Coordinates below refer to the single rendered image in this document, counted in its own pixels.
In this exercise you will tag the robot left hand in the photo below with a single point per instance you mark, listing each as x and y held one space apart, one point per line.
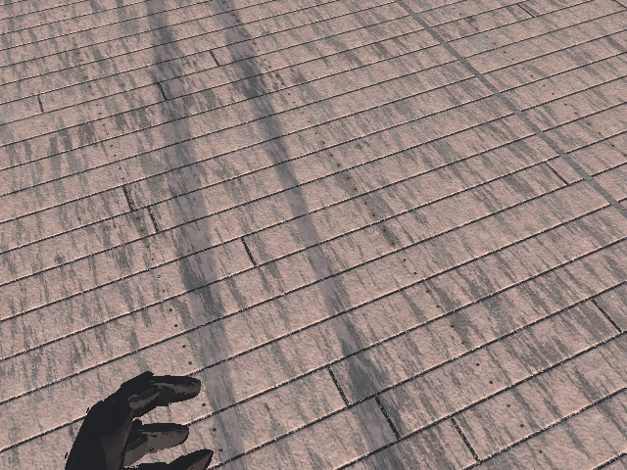
108 439

